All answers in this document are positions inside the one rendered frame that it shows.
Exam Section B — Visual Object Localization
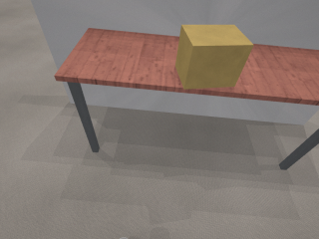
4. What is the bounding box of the table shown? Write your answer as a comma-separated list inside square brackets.
[54, 28, 319, 170]

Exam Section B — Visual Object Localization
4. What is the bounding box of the carton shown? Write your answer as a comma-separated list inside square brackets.
[175, 24, 254, 90]

